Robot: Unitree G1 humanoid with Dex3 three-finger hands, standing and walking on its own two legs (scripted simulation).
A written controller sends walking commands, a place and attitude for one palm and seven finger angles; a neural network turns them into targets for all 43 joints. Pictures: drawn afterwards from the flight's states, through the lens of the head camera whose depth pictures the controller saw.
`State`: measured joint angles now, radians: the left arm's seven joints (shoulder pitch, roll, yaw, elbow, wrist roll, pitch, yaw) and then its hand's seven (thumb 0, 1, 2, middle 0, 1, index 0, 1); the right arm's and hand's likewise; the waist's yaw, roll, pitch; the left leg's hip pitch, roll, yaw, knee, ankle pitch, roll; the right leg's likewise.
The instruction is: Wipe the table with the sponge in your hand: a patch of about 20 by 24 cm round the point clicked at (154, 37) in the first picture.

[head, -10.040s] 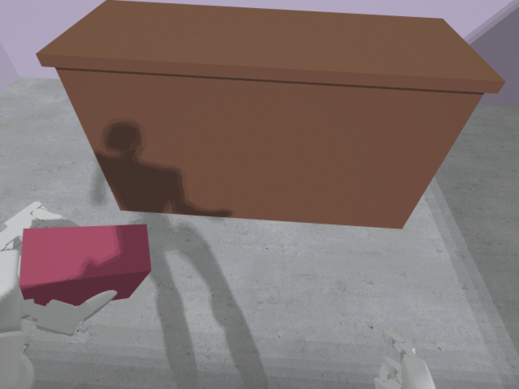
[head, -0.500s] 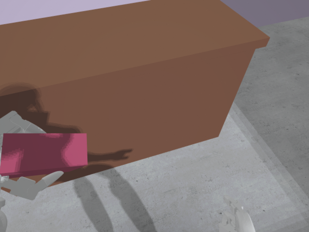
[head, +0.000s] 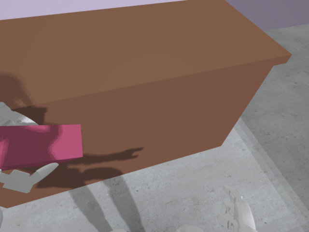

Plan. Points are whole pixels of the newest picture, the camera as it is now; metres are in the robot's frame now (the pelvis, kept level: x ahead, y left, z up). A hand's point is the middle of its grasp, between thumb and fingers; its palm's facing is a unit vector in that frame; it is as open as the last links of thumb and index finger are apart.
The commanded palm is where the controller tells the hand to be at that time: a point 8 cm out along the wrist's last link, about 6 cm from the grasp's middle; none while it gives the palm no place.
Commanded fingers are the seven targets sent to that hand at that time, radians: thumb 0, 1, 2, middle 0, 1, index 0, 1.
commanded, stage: take the last steps up to it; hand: left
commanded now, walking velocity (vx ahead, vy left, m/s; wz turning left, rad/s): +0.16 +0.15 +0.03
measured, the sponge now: (49, 147) +0.24 +0.21 +0.16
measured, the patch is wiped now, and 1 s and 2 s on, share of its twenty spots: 0.00 0.00 0.00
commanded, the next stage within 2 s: come to a stop and stand still in 0.28 s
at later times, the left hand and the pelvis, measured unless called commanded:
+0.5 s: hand (10, 140) +0.24 +0.27 +0.18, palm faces +0.36 -0.80 -0.48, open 9.8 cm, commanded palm +0.19 +0.32 +0.19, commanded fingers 0.00 0.10 1.30 -1.20 -1.60 -1.20 -1.60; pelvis +0.03 +0.04 +0.01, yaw +2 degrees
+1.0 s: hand (0, 160) +0.21 +0.27 +0.17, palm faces +0.40 -0.82 -0.41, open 9.8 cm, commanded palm +0.15 +0.32 +0.19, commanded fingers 0.00 0.10 1.30 -1.20 -1.60 -1.20 -1.60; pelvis +0.00 +0.04 +0.00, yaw +1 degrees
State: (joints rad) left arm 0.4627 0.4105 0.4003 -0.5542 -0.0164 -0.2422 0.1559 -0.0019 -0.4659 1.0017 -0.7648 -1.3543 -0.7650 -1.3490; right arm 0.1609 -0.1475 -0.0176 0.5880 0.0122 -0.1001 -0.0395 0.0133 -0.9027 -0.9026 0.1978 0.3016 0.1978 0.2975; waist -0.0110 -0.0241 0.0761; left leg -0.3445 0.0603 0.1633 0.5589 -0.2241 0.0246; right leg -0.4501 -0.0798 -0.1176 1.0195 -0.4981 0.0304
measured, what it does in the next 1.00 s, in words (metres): steps on the spot: right foot, then left foot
